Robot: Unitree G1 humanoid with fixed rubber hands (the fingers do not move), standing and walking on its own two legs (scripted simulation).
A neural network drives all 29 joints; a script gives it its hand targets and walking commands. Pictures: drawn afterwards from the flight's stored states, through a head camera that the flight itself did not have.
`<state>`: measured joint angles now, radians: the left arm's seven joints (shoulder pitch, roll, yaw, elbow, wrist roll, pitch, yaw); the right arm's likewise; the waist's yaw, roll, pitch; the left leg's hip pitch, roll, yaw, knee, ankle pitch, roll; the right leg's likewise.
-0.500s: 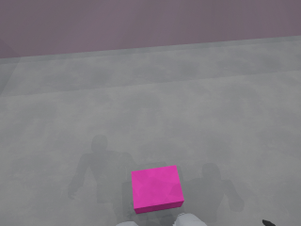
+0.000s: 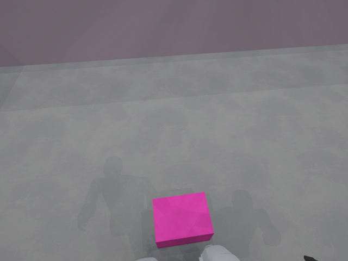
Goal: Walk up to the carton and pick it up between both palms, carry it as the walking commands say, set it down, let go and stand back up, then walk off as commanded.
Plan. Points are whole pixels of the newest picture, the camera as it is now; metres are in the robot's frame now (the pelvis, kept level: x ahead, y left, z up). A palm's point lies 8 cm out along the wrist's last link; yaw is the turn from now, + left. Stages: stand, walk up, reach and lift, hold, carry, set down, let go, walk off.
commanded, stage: walk up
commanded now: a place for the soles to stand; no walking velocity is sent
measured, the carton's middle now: (181, 220) +0.38 -0.03 -0.66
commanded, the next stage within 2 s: none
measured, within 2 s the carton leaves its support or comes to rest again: neither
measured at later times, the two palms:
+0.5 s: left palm out of the picture +0.08 +0.32 -0.10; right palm out of the picture +0.06 -0.31 -0.10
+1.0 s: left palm out of the picture +0.08 +0.31 -0.10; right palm out of the picture +0.07 -0.32 -0.10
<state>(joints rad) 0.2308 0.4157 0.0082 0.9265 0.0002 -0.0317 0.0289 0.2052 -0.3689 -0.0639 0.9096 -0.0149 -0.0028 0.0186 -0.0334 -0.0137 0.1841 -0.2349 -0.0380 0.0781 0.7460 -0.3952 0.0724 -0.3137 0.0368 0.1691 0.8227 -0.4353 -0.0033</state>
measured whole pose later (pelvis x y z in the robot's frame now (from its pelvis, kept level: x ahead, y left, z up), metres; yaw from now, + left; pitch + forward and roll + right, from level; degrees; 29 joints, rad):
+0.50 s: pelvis +0.01 +0.00 +0.00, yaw +0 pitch -6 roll +0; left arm 0.23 0.42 0.02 0.93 0.00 -0.03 0.03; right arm 0.20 -0.37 -0.06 0.91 -0.01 0.00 0.02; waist -0.03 -0.02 0.18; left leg -0.22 -0.04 0.08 0.72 -0.40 0.08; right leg -0.32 0.04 0.17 0.91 -0.52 -0.02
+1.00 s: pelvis +0.01 -0.01 +0.00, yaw +0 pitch -6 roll +0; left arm 0.23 0.42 0.02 0.93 0.00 -0.03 0.03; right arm 0.20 -0.37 -0.06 0.91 -0.01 0.00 0.02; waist -0.03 -0.01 0.18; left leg -0.25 -0.03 0.08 0.76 -0.40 0.06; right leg -0.28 0.04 0.17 0.73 -0.34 0.01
